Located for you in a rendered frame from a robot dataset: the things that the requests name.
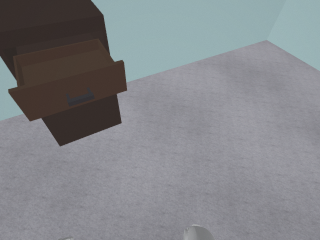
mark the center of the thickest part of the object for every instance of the handle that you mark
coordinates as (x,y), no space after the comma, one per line
(81,98)

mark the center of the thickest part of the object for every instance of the cabinet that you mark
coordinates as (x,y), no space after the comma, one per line
(28,26)

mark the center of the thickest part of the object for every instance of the right robot thigh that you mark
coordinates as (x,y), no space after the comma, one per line
(197,233)

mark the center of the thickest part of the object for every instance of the drawer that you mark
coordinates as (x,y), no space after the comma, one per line
(44,77)

